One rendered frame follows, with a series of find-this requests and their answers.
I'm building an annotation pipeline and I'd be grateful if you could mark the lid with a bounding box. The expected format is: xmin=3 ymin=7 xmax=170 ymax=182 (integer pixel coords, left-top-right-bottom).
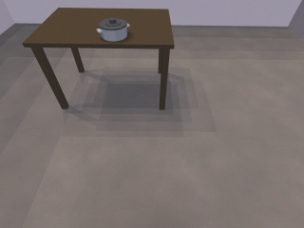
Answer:
xmin=99 ymin=18 xmax=127 ymax=30

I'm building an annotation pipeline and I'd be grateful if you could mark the pot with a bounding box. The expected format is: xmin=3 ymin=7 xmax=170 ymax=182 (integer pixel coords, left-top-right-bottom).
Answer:
xmin=96 ymin=24 xmax=130 ymax=42

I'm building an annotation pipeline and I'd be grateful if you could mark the knob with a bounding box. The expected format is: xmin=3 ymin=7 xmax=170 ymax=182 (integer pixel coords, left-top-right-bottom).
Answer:
xmin=108 ymin=17 xmax=116 ymax=23

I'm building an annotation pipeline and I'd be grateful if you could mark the table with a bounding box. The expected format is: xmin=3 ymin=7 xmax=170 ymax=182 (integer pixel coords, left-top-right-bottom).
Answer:
xmin=22 ymin=8 xmax=175 ymax=110

